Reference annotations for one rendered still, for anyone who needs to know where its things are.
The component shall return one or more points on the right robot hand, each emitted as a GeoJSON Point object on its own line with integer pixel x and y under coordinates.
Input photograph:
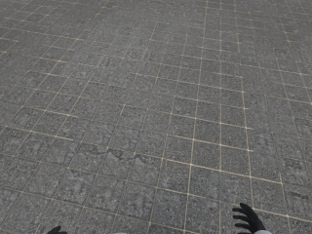
{"type": "Point", "coordinates": [254, 223]}

